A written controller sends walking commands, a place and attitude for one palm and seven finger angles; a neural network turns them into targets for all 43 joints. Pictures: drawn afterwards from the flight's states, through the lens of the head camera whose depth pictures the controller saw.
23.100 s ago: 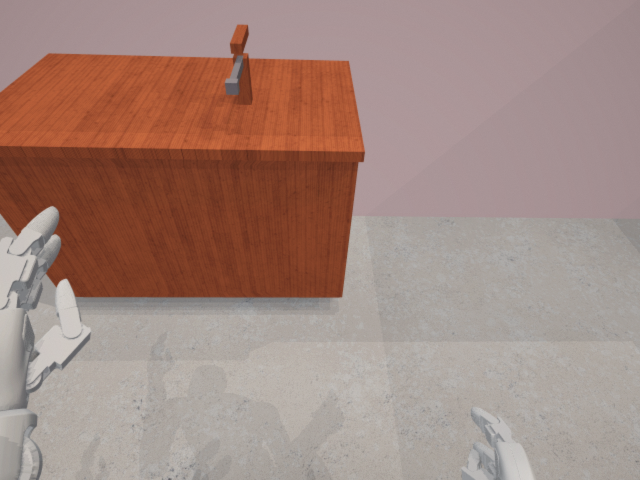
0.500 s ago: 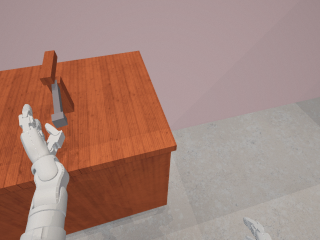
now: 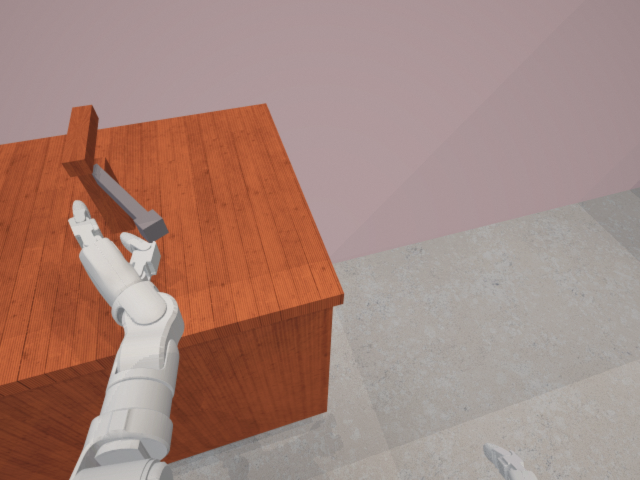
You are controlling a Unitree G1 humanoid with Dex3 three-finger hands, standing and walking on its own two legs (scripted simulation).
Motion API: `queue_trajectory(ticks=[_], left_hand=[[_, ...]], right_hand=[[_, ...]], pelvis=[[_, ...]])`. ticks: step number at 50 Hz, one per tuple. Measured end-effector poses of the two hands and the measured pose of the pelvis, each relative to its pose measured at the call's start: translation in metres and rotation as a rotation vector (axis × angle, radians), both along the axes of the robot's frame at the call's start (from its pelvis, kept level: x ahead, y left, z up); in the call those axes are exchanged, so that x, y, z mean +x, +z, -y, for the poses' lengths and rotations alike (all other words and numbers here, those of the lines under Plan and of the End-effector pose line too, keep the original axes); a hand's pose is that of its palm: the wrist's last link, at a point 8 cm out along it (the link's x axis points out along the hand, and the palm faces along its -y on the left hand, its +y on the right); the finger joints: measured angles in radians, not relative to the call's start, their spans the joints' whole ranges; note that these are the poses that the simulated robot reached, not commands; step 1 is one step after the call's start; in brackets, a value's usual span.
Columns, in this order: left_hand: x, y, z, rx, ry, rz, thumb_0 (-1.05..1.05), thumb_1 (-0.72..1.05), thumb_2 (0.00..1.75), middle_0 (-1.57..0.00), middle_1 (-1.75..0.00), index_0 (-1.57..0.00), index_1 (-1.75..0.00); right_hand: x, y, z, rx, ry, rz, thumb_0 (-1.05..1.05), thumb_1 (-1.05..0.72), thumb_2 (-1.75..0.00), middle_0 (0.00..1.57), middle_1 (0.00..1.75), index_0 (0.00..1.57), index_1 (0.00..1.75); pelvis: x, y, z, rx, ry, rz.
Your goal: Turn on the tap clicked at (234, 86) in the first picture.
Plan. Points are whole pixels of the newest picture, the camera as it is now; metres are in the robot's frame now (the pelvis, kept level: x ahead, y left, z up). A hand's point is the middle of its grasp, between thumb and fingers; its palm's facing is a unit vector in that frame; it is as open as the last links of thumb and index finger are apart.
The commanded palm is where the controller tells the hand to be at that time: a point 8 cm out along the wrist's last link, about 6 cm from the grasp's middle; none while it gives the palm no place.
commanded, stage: push the lever round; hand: left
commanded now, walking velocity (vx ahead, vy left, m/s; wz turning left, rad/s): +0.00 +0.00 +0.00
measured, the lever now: (151, 226) +0.41 +0.24 +0.10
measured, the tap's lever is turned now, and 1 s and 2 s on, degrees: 29 56 86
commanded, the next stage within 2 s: lift the hand up off the lever in 1.42 s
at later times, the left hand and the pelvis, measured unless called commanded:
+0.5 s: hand (184, 233) +0.41 +0.20 +0.08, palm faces +0.77 -0.63 -0.09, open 7.7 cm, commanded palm +0.36 +0.21 +0.09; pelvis +0.01 +0.00 +0.00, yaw +1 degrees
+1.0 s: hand (207, 213) +0.45 +0.18 +0.08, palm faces +0.82 -0.55 -0.15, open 7.7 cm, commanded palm +0.40 +0.19 +0.09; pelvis +0.00 -0.01 -0.01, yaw +1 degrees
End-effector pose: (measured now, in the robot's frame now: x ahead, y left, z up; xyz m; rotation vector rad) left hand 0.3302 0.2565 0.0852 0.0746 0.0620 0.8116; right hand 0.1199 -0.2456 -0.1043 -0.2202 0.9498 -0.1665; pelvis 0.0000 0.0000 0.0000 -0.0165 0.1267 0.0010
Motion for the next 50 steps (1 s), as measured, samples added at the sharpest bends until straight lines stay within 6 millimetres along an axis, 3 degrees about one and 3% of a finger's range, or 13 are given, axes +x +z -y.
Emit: queue_trajectory(ticks=[12,34,41,50], left_hand=[[0.016,-0.001,0.017,-0.011,0.043,-0.010,0.01,0.90,0.90,-0.15,-0.15,-0.15,-0.15],[0.036,0.005,0.053,-0.019,0.120,-0.046,0.02,0.93,0.91,-0.15,-0.15,-0.15,-0.15],[0.045,0.007,0.059,-0.016,0.150,-0.064,0.02,0.93,0.91,-0.15,-0.15,-0.15,-0.15],[0.062,0.007,0.067,-0.016,0.174,-0.083,0.01,0.92,0.91,-0.15,-0.15,-0.15,-0.15]], right_hand=[[-0.008,-0.007,0.003,0.009,-0.015,-0.056,0.01,-0.91,-0.90,0.20,0.30,0.20,0.29],[-0.001,-0.017,-0.005,0.060,0.041,-0.081,0.01,-0.91,-0.90,0.20,0.30,0.20,0.29],[-0.013,-0.022,0.002,0.059,0.036,-0.112,0.01,-0.91,-0.90,0.20,0.30,0.20,0.29],[-0.044,-0.029,0.014,0.048,0.008,-0.183,0.01,-0.91,-0.90,0.20,0.30,0.20,0.29]], pelvis=[[0.007,-0.001,0.001,0.001,-0.002,-0.015],[0.005,-0.005,0.006,0.003,0.015,-0.038],[0.002,-0.007,0.010,0.002,0.017,-0.054],[0.000,-0.010,0.014,0.003,0.017,-0.085]])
